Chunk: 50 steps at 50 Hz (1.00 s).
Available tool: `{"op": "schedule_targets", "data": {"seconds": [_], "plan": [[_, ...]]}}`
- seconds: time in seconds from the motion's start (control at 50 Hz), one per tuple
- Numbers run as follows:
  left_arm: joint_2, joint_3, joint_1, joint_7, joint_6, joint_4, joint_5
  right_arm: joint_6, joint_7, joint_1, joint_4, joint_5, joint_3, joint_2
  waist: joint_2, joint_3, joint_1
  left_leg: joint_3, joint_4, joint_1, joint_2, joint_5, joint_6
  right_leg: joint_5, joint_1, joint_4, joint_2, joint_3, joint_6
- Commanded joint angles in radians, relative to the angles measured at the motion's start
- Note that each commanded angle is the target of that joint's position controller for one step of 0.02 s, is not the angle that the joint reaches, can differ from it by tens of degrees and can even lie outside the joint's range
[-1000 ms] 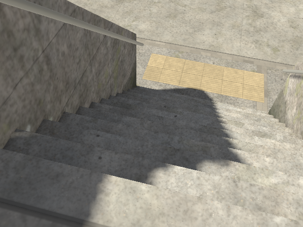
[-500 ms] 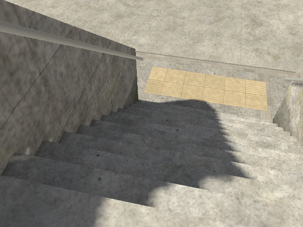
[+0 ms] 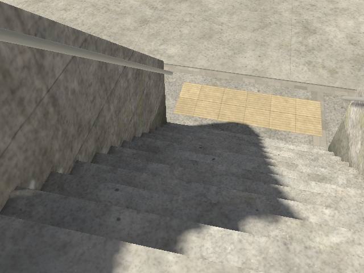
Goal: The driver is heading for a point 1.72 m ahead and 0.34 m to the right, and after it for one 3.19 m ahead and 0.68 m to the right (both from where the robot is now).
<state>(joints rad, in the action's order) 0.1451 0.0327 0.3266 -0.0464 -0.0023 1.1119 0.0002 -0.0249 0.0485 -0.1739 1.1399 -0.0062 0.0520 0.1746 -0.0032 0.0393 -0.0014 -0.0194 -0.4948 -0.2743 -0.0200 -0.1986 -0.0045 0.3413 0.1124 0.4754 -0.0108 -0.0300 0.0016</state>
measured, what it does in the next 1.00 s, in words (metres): shifts its weight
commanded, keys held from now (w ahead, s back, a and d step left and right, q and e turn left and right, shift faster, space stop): no key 0.72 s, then w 0.28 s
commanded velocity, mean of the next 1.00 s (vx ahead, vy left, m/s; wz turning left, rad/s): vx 0.06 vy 0.00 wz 0.00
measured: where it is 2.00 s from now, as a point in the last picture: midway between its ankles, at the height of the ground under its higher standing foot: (171, 260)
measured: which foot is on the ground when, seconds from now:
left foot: down 0.00-1.00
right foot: down 0.00-1.00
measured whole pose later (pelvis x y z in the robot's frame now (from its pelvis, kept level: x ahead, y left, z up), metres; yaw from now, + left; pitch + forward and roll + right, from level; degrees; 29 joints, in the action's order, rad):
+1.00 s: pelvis +0.06 +0.03 -0.01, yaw -1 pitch +1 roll +0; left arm 0.18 0.05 0.51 -0.03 -0.05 1.08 0.03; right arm 0.08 0.00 -0.25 1.10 -0.04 0.07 0.18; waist 0.05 -0.01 0.02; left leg -0.08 -0.62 -0.32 0.00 -0.34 0.08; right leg 0.48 0.11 0.58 -0.05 0.00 0.00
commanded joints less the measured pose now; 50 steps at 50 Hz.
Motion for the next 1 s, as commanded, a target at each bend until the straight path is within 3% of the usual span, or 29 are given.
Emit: {"op": "schedule_targets", "data": {"seconds": [0.02,0.72,0.76,0.8,0.84,0.86,0.88,0.92,0.96,0.98,1.0], "plan": [[0.077,0.011,0.093,-0.003,-0.003,-0.004,0.0,0.005,0.003,-0.033,-0.014,0.001,0.012,0.087,0.01,0.02,-0.002,0.027,0.052,0.127,-0.025,0.148,0.04,-0.134,0.165,-0.118,-0.027,0.019,-0.016],[0.053,0.0,0.181,-0.005,-0.007,-0.002,0.004,0.009,0.007,-0.113,0.003,-0.003,-0.003,0.063,0.008,0.038,-0.001,0.026,0.05,0.112,-0.021,0.142,0.036,-0.129,0.173,-0.124,-0.021,0.015,-0.019],[0.062,0.006,0.208,-0.009,-0.002,0.009,0.011,0.006,0.009,-0.132,0.012,-0.008,-0.001,0.062,0.026,0.032,0.001,-0.016,0.013,0.095,0.02,-0.133,0.041,0.133,0.184,-0.13,-0.011,0.014,-0.045],[0.1,0.019,0.196,-0.016,-0.005,-0.02,0.022,0.016,0.01,-0.107,-0.007,-0.016,0.007,0.074,0.064,0.108,0.013,-0.042,-0.054,-0.042,0.045,-0.406,0.056,0.427,0.225,-0.166,-0.061,0.097,-0.106],[0.161,0.039,0.253,-0.012,-0.026,-0.025,0.033,0.051,-0.006,-0.027,-0.052,-0.022,0.0,0.035,0.157,0.169,0.053,-0.076,-0.213,-0.211,0.048,-0.283,0.057,0.528,0.154,-0.284,-0.223,0.323,-0.194],[0.188,0.049,0.245,-0.009,-0.036,-0.029,0.035,0.07,-0.019,0.01,-0.072,-0.021,-0.001,0.03,0.19,0.201,0.058,-0.049,-0.309,-0.285,0.008,-0.219,0.07,0.503,0.134,-0.32,-0.308,0.427,-0.239],[0.181,0.048,0.233,-0.007,-0.047,-0.039,0.026,0.087,-0.029,0.024,-0.089,-0.025,0.0,0.037,0.185,0.213,0.054,-0.017,-0.373,-0.35,-0.025,-0.252,0.084,0.436,0.111,-0.32,-0.343,0.466,-0.261],[0.153,0.042,0.195,0.007,-0.06,-0.059,0.027,0.111,-0.045,0.005,-0.099,-0.037,0.003,0.05,0.154,0.198,0.028,-0.004,-0.295,-0.357,-0.047,-0.315,0.101,0.276,0.053,-0.263,-0.317,0.392,-0.233],[0.157,0.04,0.128,0.016,-0.054,-0.076,0.036,0.121,-0.052,-0.147,-0.039,-0.041,0.018,0.053,0.12,0.135,-0.058,-0.099,-0.058,-0.004,0.027,-0.145,0.093,0.163,0.202,-0.163,-0.21,0.228,-0.169],[0.174,0.042,0.106,0.018,-0.055,-0.088,0.031,0.117,-0.051,-0.268,0.009,-0.031,0.037,0.075,0.103,0.07,-0.107,-0.107,-0.05,0.208,0.071,-0.049,0.08,-0.039,0.3,-0.047,-0.154,0.166,-0.141],[0.147,0.032,0.05,0.021,-0.065,-0.114,0.03,0.115,-0.045,-0.439,0.043,-0.023,0.065,0.147,-0.063,0.002,-0.182,0.138,0.064,0.369,-0.081,-0.127,0.133,-0.177,0.42,0.294,-0.06,0.038,-0.077]]}}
